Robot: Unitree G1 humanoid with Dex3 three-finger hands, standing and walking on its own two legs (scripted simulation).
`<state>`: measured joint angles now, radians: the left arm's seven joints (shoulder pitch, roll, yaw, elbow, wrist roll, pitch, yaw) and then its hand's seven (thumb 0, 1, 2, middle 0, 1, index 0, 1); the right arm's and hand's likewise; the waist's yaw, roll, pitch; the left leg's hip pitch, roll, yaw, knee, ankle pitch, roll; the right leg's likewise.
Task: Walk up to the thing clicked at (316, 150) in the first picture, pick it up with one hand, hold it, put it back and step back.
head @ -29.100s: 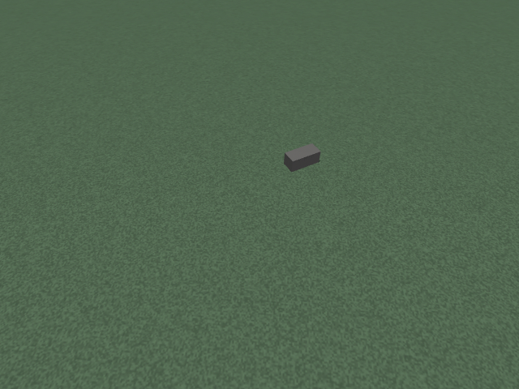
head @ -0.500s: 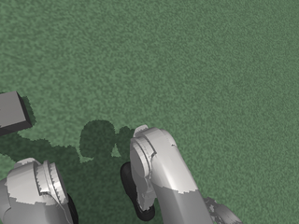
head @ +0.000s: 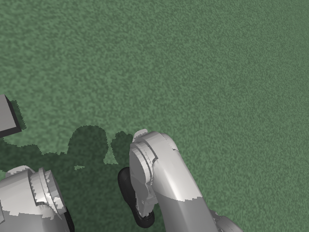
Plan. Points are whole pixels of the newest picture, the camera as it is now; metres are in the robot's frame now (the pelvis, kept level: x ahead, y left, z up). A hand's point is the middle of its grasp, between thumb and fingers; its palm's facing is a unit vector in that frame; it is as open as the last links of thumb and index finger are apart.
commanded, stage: open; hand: left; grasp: from above
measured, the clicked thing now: out of the picture +0.44 +0.31 -0.26
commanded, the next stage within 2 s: withdraw in 0.58 s
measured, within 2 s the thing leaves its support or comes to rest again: neither
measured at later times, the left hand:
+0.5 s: hand out of the picture +0.43 +0.30 -0.23, palm faces -0.44 -0.14 -0.89, open 13.7 cm
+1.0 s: hand out of the picture +0.44 +0.31 -0.19, palm faces -0.29 -0.11 -0.95, open 14.3 cm
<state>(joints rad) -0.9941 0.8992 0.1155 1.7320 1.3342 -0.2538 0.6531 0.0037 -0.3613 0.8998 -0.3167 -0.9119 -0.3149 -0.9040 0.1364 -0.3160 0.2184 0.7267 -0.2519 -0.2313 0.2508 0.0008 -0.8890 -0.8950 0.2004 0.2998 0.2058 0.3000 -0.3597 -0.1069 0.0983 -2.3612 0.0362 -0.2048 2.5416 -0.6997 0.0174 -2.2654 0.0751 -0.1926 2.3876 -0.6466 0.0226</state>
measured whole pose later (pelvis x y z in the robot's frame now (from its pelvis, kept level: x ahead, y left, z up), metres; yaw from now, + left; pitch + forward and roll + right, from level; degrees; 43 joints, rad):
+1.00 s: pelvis +0.00 +0.00 +0.01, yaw +1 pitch +31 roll -11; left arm -0.86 0.76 0.14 1.42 1.23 -0.15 0.61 0.00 -0.54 0.95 -0.09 -1.01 -0.09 -1.00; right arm 0.17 -0.30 0.14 0.74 -0.19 -0.20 0.28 0.00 -0.90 -0.90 0.20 0.30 0.21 0.30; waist -0.29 -0.06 0.01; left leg -2.35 0.04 -0.18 2.49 -0.71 0.01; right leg -2.27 0.07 -0.17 2.36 -0.66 0.01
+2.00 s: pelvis +0.00 +0.00 +0.09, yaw +8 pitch +37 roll -6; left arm -0.73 0.51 0.06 1.07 0.82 0.00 0.31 0.00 0.13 0.97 -0.25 -0.62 -0.23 -0.63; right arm 0.19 -0.22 0.01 0.74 -0.06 -0.05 0.13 0.00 -0.89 -0.90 0.20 0.30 0.20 0.30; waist -0.17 0.05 -0.15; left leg -2.18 0.02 -0.07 2.22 -0.68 0.02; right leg -2.13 0.04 -0.07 2.16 -0.68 0.01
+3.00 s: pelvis +0.08 +0.02 +0.41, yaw +14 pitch +12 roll -3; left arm 0.50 0.23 0.03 -0.13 -0.07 0.43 0.06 0.01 0.91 0.90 -0.20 -0.30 -0.20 -0.30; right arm 0.32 -0.22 0.05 0.50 0.03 -0.17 -0.18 0.01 -0.90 -0.90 0.20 0.30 0.21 0.30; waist -0.06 0.05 -0.19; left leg -0.76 0.01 -0.05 1.02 -0.48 0.02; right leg -0.69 0.03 -0.04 0.94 -0.47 0.01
